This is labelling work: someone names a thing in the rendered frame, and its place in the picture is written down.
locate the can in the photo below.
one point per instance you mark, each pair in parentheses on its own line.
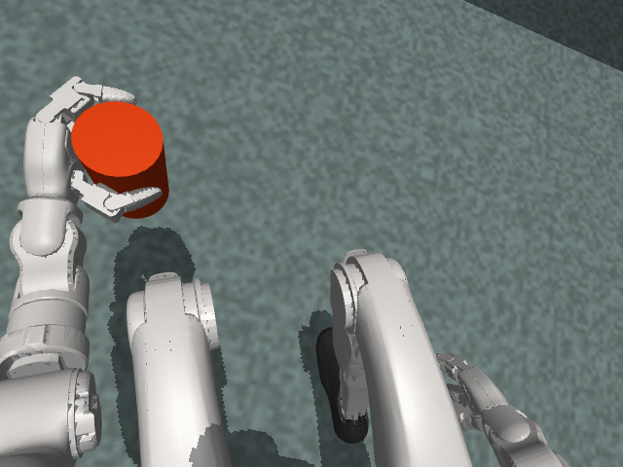
(121,146)

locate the right robot arm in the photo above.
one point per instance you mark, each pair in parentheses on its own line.
(518,441)

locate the left robot hand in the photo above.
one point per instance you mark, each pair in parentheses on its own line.
(52,169)

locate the left robot arm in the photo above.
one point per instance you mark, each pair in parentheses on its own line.
(49,410)

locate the right robot hand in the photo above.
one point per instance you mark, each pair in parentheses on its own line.
(475,395)

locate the right robot foot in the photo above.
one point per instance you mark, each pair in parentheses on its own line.
(347,430)

